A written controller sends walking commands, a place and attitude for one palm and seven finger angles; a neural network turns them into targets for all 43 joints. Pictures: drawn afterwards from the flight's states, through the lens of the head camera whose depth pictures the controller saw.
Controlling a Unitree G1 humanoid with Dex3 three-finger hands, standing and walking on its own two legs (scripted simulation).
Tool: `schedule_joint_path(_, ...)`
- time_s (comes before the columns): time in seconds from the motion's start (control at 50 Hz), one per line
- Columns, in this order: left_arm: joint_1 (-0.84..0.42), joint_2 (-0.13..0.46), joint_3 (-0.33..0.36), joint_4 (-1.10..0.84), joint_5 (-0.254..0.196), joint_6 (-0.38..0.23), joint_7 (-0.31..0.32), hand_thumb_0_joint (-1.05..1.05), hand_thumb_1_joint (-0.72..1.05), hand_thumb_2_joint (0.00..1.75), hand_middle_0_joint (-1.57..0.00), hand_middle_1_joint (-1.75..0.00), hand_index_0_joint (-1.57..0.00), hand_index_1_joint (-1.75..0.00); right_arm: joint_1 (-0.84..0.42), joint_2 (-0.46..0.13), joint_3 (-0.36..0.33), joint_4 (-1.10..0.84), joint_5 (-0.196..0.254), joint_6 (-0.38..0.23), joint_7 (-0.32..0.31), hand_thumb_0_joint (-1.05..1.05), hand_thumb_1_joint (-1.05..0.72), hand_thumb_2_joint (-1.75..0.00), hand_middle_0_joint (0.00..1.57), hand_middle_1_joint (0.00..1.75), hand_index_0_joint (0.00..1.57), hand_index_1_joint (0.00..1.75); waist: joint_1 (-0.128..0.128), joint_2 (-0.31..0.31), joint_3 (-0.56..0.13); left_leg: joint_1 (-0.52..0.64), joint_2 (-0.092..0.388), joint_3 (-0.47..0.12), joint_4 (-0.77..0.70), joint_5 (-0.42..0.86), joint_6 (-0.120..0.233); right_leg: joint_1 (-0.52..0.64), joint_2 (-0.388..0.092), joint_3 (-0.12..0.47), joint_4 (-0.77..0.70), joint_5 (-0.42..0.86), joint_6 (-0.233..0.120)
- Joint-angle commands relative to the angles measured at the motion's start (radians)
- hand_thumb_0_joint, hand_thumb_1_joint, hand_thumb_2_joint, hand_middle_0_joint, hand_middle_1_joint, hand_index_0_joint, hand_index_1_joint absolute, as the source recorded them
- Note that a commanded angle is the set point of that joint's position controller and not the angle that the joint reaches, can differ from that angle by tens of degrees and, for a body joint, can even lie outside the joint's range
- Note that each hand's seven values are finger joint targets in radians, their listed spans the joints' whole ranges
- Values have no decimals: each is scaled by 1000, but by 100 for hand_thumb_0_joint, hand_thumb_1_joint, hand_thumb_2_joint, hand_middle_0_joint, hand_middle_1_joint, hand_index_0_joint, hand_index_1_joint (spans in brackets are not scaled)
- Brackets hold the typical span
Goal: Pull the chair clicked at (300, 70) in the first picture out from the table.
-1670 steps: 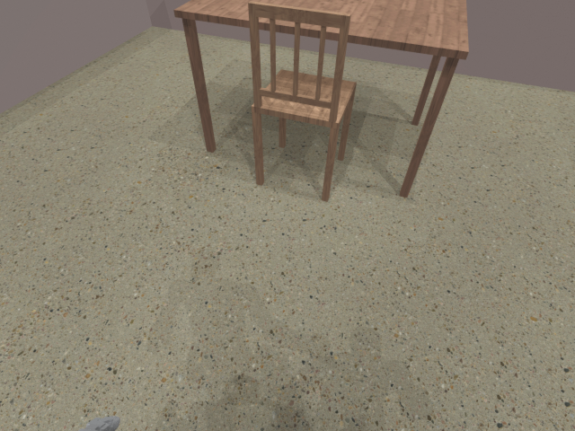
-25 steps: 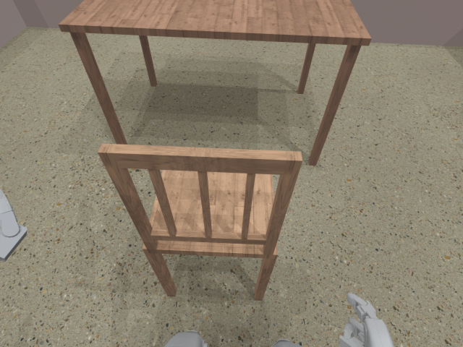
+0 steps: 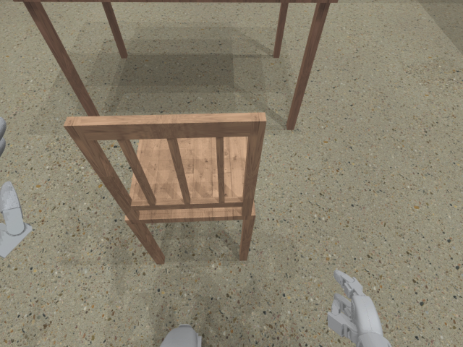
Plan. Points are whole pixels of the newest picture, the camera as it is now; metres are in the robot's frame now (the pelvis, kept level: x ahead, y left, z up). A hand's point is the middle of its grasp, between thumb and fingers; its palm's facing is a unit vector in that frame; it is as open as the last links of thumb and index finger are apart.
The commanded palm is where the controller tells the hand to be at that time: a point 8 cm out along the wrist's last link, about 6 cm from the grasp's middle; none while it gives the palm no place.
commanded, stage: stop stepping back and stand still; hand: left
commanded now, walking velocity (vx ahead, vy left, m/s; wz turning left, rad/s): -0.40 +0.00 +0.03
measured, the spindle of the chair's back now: (180, 173) +0.48 +0.15 -0.09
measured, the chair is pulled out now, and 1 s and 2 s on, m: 0.60 0.60 0.60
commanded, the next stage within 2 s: let the arm hang, fingers relaxed in 0.84 s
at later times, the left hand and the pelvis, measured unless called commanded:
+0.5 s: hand out of the picture +0.11 +0.28 +0.17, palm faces +0.54 -0.74 -0.39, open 7.4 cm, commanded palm +0.05 +0.30 +0.18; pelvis -0.08 +0.00 +0.00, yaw +3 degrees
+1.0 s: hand out of the picture +0.09 +0.28 +0.10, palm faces +0.42 -0.77 -0.48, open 7.4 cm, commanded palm none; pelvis -0.10 +0.00 +0.00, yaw +3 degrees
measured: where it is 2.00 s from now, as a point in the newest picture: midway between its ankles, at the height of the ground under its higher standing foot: outside the picture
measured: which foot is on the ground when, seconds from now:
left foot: up 0.00-0.16, down 0.18-1.00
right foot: down 0.00-0.68, up 0.70-0.86, down 0.88-1.00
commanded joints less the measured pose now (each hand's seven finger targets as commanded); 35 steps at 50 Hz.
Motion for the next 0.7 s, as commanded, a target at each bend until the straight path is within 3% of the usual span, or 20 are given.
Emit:
schedule_joint_path(0.0, 207, 184, 200, -82, -24, -17, 31, 0, 90, 90, -20, -30, -20, -30, -28, -100, -67, -195, 32, 5, -35, 0, -90, -90, 20, 30, 20, 30, 21, -233, -318, -40, -99, -67, 274, -288, 20, 149, -389, 252, -82, 711, -208)
schedule_joint_path(0.04, 267, 152, 193, -40, -13, 13, 54, 0, 90, 90, -20, -30, -20, -30, -57, -72, -27, -196, 29, 44, -46, 0, -90, -90, 20, 30, 20, 30, 3, -200, -314, -7, -88, -28, 96, -209, 22, 173, -297, 154, -18, 677, -138)
schedule_joint_path(0.1, 212, 177, 178, -143, -22, 16, 74, 0, 90, 90, -20, -30, -20, -30, -2, -109, -30, -209, 33, 43, -56, 0, -90, -90, 20, 30, 20, 30, -25, -177, -347, 179, -117, 45, -241, 15, 41, 161, -227, 115, 17, 391, -68)
schedule_joint_path(0.12, 189, 185, 166, -202, -25, 11, 78, 0, 90, 90, -20, -30, -20, -30, 6, -133, -45, -213, 33, 29, -64, 0, -90, -90, 20, 30, 20, 30, -18, -137, -326, 223, -87, 28, -317, 81, 54, 151, -197, 110, 42, 306, -50)
schedule_joint_path(0.16, 151, 185, 148, -275, -28, 7, 75, 0, 90, 90, -20, -30, -20, -30, 10, -164, -62, -222, 35, -11, -68, 0, -90, -90, 20, 30, 20, 30, 3, 18, -271, 239, 38, -95, -373, 206, 99, 87, -119, 92, 84, 104, -5)
schedule_joint_path(0.18, 144, 187, 139, -294, -24, 11, 69, 0, 90, 90, -20, -30, -20, -30, 19, -176, -70, -224, 45, -21, -62, 0, -90, -90, 20, 30, 20, 30, 5, 86, -246, 264, 72, -109, -347, 243, 111, 36, -93, 70, 88, -27, 1)
schedule_joint_path(0.2, 136, 202, 156, -281, -20, 12, 71, 0, 90, 90, -20, -30, -20, -30, 10, -154, -51, -214, 36, -32, -64, 0, -90, -90, 20, 30, 20, 30, 5, 225, -220, 211, 86, -144, -382, 179, 128, 7, -89, 42, 114, -129, 9)
schedule_joint_path(0.22, 88, 208, 148, -290, -11, 11, 72, 0, 90, 90, -20, -30, -20, -30, 6, -152, -41, -205, 27, -41, -65, 0, -90, -90, 20, 30, 20, 30, 0, 286, -168, 99, 92, -157, -418, 79, 137, 56, -89, 36, 145, -156, 9)
schedule_joint_path(0.24, 59, 184, 135, -252, -2, 11, 71, 0, 90, 90, -20, -30, -20, -30, 22, -150, -38, -191, 28, -51, -61, 0, -90, -90, 20, 30, 20, 30, 4, 279, -127, 12, 78, -134, -420, -32, 134, 116, -86, 37, 125, -142, 5)
schedule_joint_path(0.28, -17, 181, 117, -217, -2, 7, 66, 0, 90, 90, -20, -30, -20, -30, 59, -162, -48, -169, 42, -62, -51, 0, -90, -90, 20, 30, 20, 30, 0, 156, -94, -37, 23, -95, -362, -162, 116, 172, -81, 52, -13, -26, 1)
schedule_joint_path(0.32, -33, 132, 84, -119, 6, 10, 66, 0, 90, 90, -20, -30, -20, -30, 71, -173, -51, -165, 38, -58, -47, 0, -90, -90, 20, 30, 20, 30, -10, 70, -83, -34, -29, -70, -324, -289, 99, 139, -79, 87, -66, -101, -5)
schedule_joint_path(0.36, -53, 113, 72, -46, 18, 17, 60, 0, 90, 90, -20, -30, -20, -30, 65, -175, -49, -171, 35, -45, -46, 0, -90, -90, 20, 30, 20, 30, -7, 79, -39, -75, -36, -57, -336, -419, 101, 72, -62, 101, -69, -281, -12)
schedule_joint_path(0.4, -75, 87, 41, -3, 25, 32, 55, 0, 90, 90, -20, -30, -20, -30, 64, -171, -44, -182, 38, -31, -47, 0, -90, -90, 20, 30, 20, 30, -10, 88, -1, -142, -29, -74, -359, -513, 110, 58, -38, 89, -29, -345, -19)
schedule_joint_path(0.48, -146, 129, 44, -45, 21, 37, 45, 0, 90, 90, -20, -30, -20, -30, 52, -165, -45, -175, 25, -14, -43, 0, -90, -90, 20, 30, 20, 30, -11, -84, -18, -20, -92, -34, -195, -397, 106, -41, -76, 170, -143, -396, -47)
schedule_joint_path(0.56, -84, 175, 86, -153, 14, 32, 39, 0, 90, 90, -20, -30, -20, -30, 81, -158, -40, -152, 6, 1, -32, 0, -90, -90, 20, 30, 20, 30, -19, -192, -176, 270, -167, 59, 36, -184, 88, -197, -203, 270, -217, -445, -103)
schedule_joint_path(0.6, -36, 180, 102, -184, 7, 32, 42, 0, 90, 90, -20, -30, -20, -30, 78, -151, -27, -156, 3, 5, -32, 0, -90, -90, 20, 30, 20, 30, -25, -121, -207, 324, -147, 38, -57, -160, 94, -218, -186, 219, -144, -442, -100)
schedule_joint_path(0.62, -43, 181, 110, -187, 3, 30, 45, 0, 90, 90, -20, -30, -20, -30, 62, -149, -19, -164, 2, 3, -37, 0, -90, -90, 20, 30, 20, 30, -26, -54, -171, 289, -123, -22, -142, -245, 107, -241, -139, 179, -76, -496, -81)
schedule_joint_path(0.64, -57, 171, 112, -207, 4, 26, 48, 0, 90, 90, -20, -30, -20, -30, 44, -160, -22, -179, 4, -2, -45, 0, -90, -90, 20, 30, 20, 30, -25, 80, -122, 213, -54, -157, -299, -416, 139, -251, -61, 135, 63, -511, -56)
schedule_joint_path(0.66, -59, 164, 123, -197, 9, 31, 53, 0, 90, 90, -20, -30, -20, -30, 31, -171, -24, -190, 12, -10, -52, 0, -90, -90, 20, 30, 20, 30, -21, 297, -91, -14, 93, -342, -532, -669, 198, -102, 41, 15, 401, -366, -12)
schedule_joint_path(0.68, -105, 204, 152, -186, 15, 34, 48, 0, 90, 90, -20, -30, -20, -30, 27, -140, -34, -204, 20, -23, -55, 0, -90, -90, 20, 30, 20, 30, -12, 349, -61, -250, 173, -426, -636, -739, 250, 22, 59, 9, 710, -268, 5)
